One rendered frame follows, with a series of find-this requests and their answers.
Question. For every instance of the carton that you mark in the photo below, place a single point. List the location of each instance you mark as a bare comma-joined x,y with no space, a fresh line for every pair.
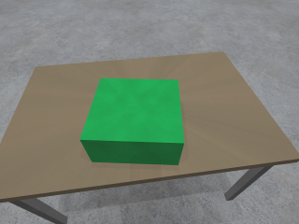
135,120

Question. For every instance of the table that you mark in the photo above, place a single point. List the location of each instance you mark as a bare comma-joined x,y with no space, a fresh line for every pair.
225,126

